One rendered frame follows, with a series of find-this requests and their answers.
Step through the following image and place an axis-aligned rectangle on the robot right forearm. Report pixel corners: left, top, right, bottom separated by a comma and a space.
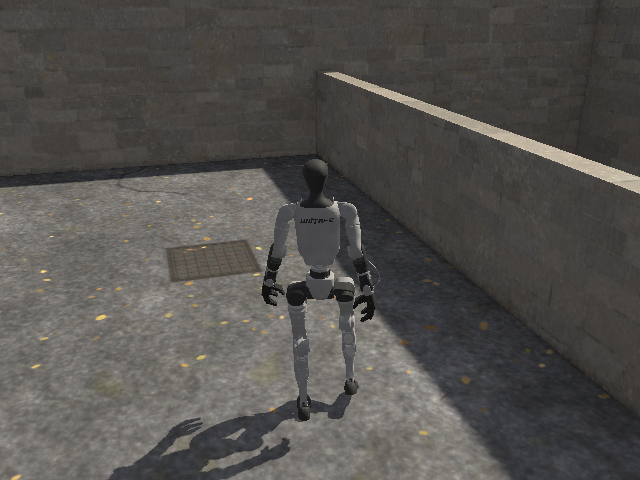
353, 243, 374, 296

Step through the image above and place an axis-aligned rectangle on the robot right hand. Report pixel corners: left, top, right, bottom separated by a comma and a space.
353, 293, 376, 322

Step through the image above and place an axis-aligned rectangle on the robot left hand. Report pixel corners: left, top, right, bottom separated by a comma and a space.
261, 283, 285, 306

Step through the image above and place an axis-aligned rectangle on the robot left forearm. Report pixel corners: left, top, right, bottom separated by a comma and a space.
263, 243, 282, 287

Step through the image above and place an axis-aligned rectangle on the robot left upper arm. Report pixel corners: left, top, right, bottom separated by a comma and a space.
271, 203, 296, 259

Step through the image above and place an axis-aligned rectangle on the humanoid robot torso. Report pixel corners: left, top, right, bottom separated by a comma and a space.
294, 197, 341, 300

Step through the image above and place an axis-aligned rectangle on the right robot foot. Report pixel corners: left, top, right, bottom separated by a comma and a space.
344, 378, 359, 395

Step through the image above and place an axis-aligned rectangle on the robot right upper arm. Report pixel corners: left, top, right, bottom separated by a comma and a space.
338, 202, 363, 259

